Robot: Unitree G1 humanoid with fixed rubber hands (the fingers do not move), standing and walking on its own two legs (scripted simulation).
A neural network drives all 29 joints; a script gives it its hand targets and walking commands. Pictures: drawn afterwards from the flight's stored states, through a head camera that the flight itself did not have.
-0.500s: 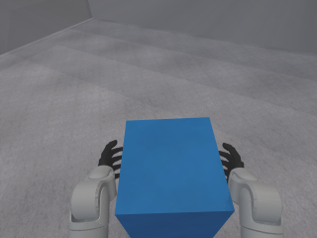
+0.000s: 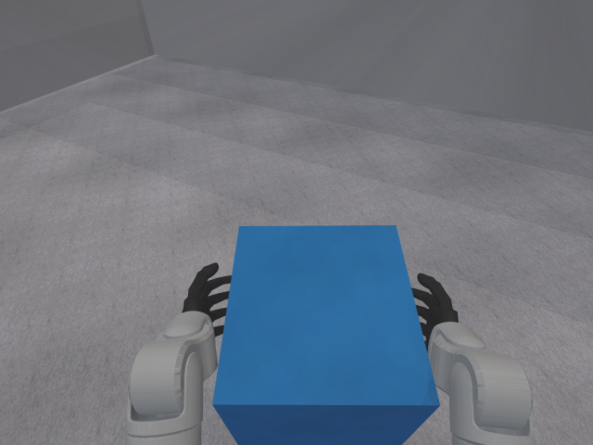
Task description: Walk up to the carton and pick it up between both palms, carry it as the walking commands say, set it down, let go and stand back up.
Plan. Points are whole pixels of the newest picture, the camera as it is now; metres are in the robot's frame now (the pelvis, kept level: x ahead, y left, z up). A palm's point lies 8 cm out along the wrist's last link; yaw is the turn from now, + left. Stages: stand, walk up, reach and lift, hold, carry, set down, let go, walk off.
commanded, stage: carry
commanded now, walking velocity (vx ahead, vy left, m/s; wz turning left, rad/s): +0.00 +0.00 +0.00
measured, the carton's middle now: (317, 346) +0.25 +0.00 +0.04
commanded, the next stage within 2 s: none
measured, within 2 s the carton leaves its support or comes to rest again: neither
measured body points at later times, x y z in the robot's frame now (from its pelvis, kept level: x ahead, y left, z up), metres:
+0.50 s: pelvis -0.06 -0.01 -0.01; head -0.08 -0.02 +0.44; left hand +0.20 +0.14 +0.08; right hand +0.19 -0.16 +0.06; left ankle +0.03 +0.10 -0.71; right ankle +0.10 -0.05 -0.72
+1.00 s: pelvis -0.12 -0.04 +0.00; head -0.14 -0.05 +0.45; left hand +0.13 +0.11 +0.09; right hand +0.13 -0.19 +0.08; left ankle -0.10 +0.07 -0.72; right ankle -0.11 -0.11 -0.72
